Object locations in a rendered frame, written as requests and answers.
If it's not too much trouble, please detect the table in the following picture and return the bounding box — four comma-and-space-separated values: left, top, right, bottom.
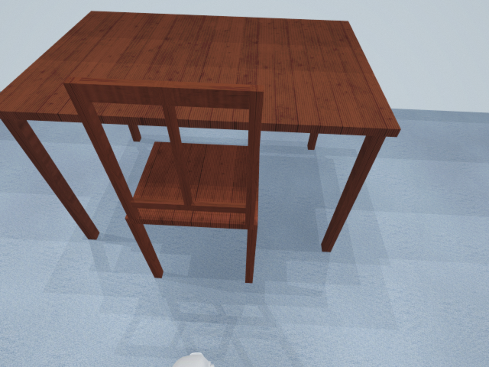
0, 11, 401, 252

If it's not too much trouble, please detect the chair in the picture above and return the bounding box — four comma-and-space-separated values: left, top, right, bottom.
63, 77, 264, 283

